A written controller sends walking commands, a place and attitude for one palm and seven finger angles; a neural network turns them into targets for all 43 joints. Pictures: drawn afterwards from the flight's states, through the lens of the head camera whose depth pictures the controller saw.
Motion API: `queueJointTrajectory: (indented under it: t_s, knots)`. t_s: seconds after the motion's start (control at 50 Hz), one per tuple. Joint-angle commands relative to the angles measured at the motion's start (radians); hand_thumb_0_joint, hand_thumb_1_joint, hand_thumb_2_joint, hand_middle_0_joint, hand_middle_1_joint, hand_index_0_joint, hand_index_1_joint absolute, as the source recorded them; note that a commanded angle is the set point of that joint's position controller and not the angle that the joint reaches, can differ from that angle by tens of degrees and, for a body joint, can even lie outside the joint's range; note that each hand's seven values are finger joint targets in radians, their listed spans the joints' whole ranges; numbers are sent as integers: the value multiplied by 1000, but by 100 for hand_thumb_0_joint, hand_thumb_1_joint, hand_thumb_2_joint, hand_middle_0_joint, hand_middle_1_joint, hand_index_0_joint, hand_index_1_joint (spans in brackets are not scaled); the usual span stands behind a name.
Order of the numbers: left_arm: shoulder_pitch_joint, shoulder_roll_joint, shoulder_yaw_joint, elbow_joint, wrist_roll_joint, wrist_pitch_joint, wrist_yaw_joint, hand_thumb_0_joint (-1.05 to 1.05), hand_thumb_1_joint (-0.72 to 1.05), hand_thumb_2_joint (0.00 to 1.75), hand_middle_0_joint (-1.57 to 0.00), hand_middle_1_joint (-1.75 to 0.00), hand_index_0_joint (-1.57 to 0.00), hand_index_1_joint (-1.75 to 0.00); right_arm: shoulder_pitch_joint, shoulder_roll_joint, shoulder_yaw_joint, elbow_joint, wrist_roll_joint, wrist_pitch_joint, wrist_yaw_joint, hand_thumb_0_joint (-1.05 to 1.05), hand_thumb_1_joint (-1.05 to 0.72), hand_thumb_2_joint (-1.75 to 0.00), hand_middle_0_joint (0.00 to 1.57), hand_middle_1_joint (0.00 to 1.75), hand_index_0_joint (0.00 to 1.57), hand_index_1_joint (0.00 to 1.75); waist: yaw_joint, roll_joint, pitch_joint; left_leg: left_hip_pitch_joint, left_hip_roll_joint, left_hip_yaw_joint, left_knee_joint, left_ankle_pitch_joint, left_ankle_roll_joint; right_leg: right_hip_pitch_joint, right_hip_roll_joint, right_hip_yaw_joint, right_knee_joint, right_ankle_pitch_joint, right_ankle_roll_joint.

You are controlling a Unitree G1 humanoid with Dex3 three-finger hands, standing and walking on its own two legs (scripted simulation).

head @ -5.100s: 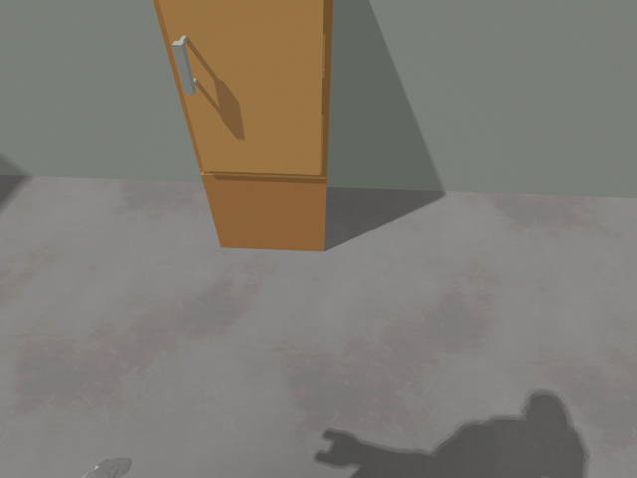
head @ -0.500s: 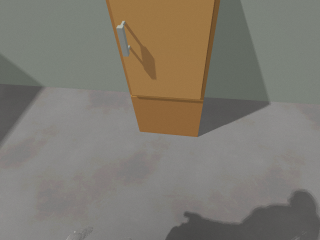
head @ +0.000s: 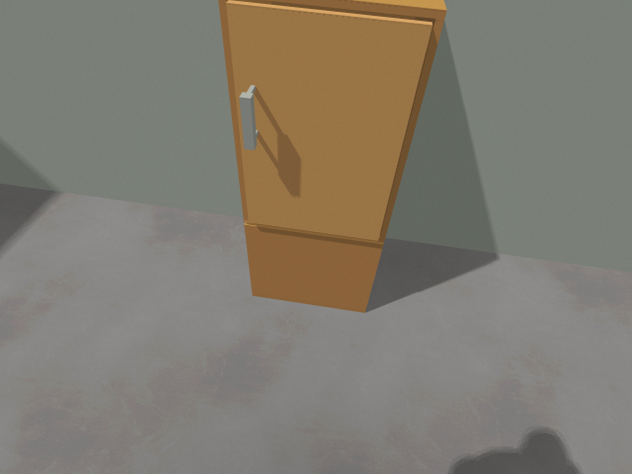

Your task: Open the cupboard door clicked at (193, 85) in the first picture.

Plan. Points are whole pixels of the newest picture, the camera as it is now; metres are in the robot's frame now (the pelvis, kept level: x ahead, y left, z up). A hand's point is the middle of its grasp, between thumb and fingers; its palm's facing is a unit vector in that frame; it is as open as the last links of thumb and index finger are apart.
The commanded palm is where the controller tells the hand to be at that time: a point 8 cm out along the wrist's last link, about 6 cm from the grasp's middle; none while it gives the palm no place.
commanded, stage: take the last steps up to it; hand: left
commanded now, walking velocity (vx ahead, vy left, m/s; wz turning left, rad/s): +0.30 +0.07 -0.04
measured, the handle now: (251, 117) +0.82 +0.23 +0.03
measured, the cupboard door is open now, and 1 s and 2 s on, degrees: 0 0 0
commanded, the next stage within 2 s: come to a stop and stand still in 0.58 s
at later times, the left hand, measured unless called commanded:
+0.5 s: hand (237, 401) +0.27 +0.15 -0.17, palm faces -0.09 -0.98 -0.19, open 7.4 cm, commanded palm none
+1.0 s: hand (212, 405) +0.26 +0.19 -0.19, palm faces +0.06 -0.98 -0.19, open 7.3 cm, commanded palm none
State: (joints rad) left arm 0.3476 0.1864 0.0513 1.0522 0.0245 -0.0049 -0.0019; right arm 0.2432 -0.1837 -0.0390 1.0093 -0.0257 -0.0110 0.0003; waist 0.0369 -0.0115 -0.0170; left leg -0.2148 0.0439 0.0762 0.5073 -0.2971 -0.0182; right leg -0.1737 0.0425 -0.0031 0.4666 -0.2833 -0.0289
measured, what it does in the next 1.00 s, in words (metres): walks ahead: right foot, then left foot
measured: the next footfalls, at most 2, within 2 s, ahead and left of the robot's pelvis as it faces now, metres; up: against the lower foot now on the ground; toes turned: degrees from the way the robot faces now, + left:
right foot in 0.48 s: +0.27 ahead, -0.12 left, +0.00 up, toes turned -11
left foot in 0.90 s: +0.35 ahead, +0.12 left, +0.00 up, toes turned +5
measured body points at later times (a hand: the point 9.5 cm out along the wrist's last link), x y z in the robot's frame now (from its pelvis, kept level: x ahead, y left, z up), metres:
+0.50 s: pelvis +0.15 -0.01 -0.02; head +0.18 -0.03 +0.43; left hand +0.27 +0.20 -0.16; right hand -0.01 -0.19 -0.17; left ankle +0.00 +0.10 -0.73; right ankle +0.24 -0.11 -0.74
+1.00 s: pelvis +0.25 +0.01 -0.01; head +0.28 +0.03 +0.44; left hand +0.26 +0.24 -0.17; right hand +0.33 -0.22 -0.14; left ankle +0.31 +0.12 -0.74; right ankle +0.22 -0.11 -0.71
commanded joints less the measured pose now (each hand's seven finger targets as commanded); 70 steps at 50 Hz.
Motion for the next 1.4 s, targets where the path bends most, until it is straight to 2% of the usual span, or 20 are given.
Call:
queueJointTrajectory:
  t_s: [0.0, 0.08, 0.36, 0.42, 0.44, 0.46, 0.48, 0.54, 0.62, 0.82, 0.86, 0.9, 0.92, 0.96, 1.06, 1.18, 1.24, 1.26, 1.3, 1.38]
  knots:
    - [-116, 65, 11, -106, -6, -23, -1, 0, 90, 90, -20, -30, -20, -30, 254, -220, -42, 7, -1, -17, -17, 0, -90, -90, 20, 30, 20, 30, -119, 313, 112, 226, 379, -475, -380, -320, 194, -491, -31, -44, 414, -277, 4]
    - [-97, 64, 17, -50, 9, -14, -21, 0, 90, 90, -20, -30, -20, -30, 140, -104, -3, -2, 8, -37, -25, 0, -90, -90, 20, 30, 20, 30, -51, 88, 197, 65, 251, -278, -407, -151, 158, -470, -121, -9, 630, -50, 17]
    - [-273, 0, -1, -106, -3, -27, -15, 0, 90, 90, -20, -30, -20, -30, 328, -68, -7, 135, 1, -61, -33, 0, -90, -90, 20, 30, 20, 30, -85, 129, 158, 219, 209, -75, -255, 503, 189, -371, -115, -123, 217, 28, 24]
    - [-107, 27, 10, -56, 1, -42, -10, 0, 90, 90, -20, -30, -20, -30, 303, -76, -9, 144, 9, -58, -33, 0, -90, -90, 20, 30, 20, 30, 1, 97, 80, 150, 175, -19, -50, 658, 144, -82, -60, -157, 84, 112, 1]
    - [22, 70, 22, -17, 6, -55, -5, 0, 90, 90, -20, -30, -20, -30, 295, -69, -10, 139, 17, -62, -28, 0, -90, -90, 20, 30, 20, 30, 56, 44, 4, 57, 139, 0, 115, 602, 111, 127, -89, -112, 41, 174, -19]
    - [156, 160, 46, 18, 12, -71, 9, 0, 90, 90, -20, -30, -20, -30, 310, -32, -6, 117, 25, -67, -19, 0, -90, -90, 20, 30, 20, 30, 97, -129, -119, -160, 53, 58, 379, 296, 64, 377, -321, 148, 14, 256, -99]
    - [214, 239, 60, 28, -5, -71, 17, 0, 90, 90, -20, -30, -20, -30, 348, -15, -6, 88, 28, -59, -20, 0, -90, -90, 20, 30, 20, 30, 68, -241, -198, -304, -46, 28, 692, -272, 35, 438, -557, 481, -118, 364, -209]
    - [-13, 133, 34, -21, -16, -59, 24, 0, 90, 90, -20, -30, -20, -30, 197, -2, -13, 80, 16, -38, -15, 0, -90, -90, 20, 30, 20, 30, 18, -25, 45, -345, 72, -92, 774, -109, 48, 57, -461, 300, -232, 94, -160]
    - [-92, 40, 2, -28, -5, -67, 26, 0, 90, 90, -20, -30, -20, -30, 255, 47, -6, 98, 2, 3, -6, 0, -90, -90, 20, 30, 20, 30, -69, -69, 88, -225, 88, -50, 595, 3, 7, -150, -349, 20, -285, 193, -100]
    - [-91, 120, 16, -38, -1, -14, 43, 0, 90, 90, -20, -30, -20, -30, 61, -11, -6, 16, 16, 22, -14, 0, -90, -90, 20, 30, 20, 30, -32, -146, 36, -95, 19, 5, 104, 95, -31, -30, -298, -54, -74, 580, -99]
    - [-78, 119, 16, -36, -6, 1, 46, 0, 90, 90, -20, -30, -20, -30, 78, -47, -16, 15, 13, 18, -16, 0, -90, -90, 20, 30, 20, 30, -47, -89, 19, 24, 36, -6, -45, 314, -21, -61, -266, -54, 26, 478, -55]
    - [-6, 50, 3, -54, -16, 18, 50, 0, 90, 90, -20, -30, -20, -30, 91, -161, -32, -6, 8, 9, -25, 0, -90, -90, 20, 30, 20, 30, -35, 233, -35, 145, 308, -239, -91, 947, 113, -173, -120, -126, 218, -42, 46]
    - [-1, 54, 0, -52, -16, 23, 54, 0, 90, 90, -20, -30, -20, -30, 88, -178, -38, -9, 6, 17, -30, 0, -90, -90, 20, 30, 20, 30, -47, 248, -32, 101, 361, -240, -138, 977, 187, -165, -82, -90, 406, -336, 48]
    - [-25, 67, 11, -42, -14, 42, 53, 0, 90, 90, -20, -30, -20, -30, 32, -158, -31, -22, 6, 18, -51, 0, -90, -90, 20, 30, 20, 30, -47, 247, -37, 32, 347, -237, -157, 859, 210, -210, -80, 19, 607, -327, 50]
    - [-14, 73, 28, -50, -8, 52, 37, 0, 90, 90, -20, -30, -20, -30, -56, -146, -41, -68, 6, 25, -50, 0, -90, -90, 20, 30, 20, 30, -39, 140, -85, 80, 283, -151, -141, 611, 193, -296, -63, 31, 724, -188, 70]
    - [-39, 45, 13, -75, -2, 54, 22, 0, 90, 90, -20, -30, -20, -30, -47, -159, -54, -57, -3, 30, -35, 0, -90, -90, 20, 30, 20, 30, -66, 216, -54, 21, 278, -214, -242, 80, 177, -182, -88, -36, 358, -229, 59]
    - [93, 21, 4, -12, -8, 37, 21, 0, 90, 90, -20, -30, -20, -30, -81, -157, -56, -48, -5, 41, -21, 0, -90, -90, 20, 30, 20, 30, -11, 208, -38, -141, 206, -161, -268, -212, 100, 62, -54, -104, 59, -103, 36]
    - [154, 41, 6, 12, -1, 30, 23, 0, 90, 90, -20, -30, -20, -30, -80, -122, -51, -48, 1, 47, -18, 0, -90, -90, 20, 30, 20, 30, 11, 119, -17, -223, 134, -106, -202, -269, 53, 142, -66, -96, -77, -54, 35]
    - [48, 175, 10, -34, 10, 16, 33, 0, 90, 90, -20, -30, -20, -30, -109, -15, -24, -83, 15, 57, -4, 0, -90, -90, 20, 30, 20, 30, 2, -277, 138, -323, -5, -11, 150, -193, -29, -127, -404, 381, -427, -543, -83]
    - [-108, 132, 6, -72, -5, -12, 40, 0, 90, 90, -20, -30, -20, -30, -8, -67, -36, -11, 0, 55, 10, 0, -90, -90, 20, 30, 20, 30, -57, -157, 181, -256, 16, -85, 350, 1, -4, -200, -328, 236, -390, -272, -59]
